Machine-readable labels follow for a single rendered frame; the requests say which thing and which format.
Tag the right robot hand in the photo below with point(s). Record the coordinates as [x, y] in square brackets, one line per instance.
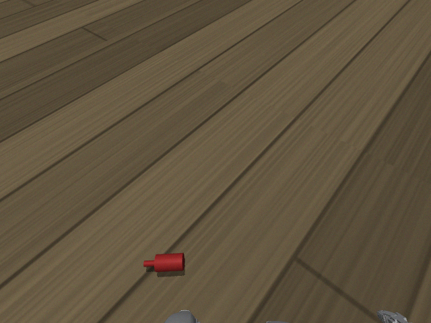
[390, 317]

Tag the bottle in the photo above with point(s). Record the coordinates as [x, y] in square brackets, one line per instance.
[167, 262]

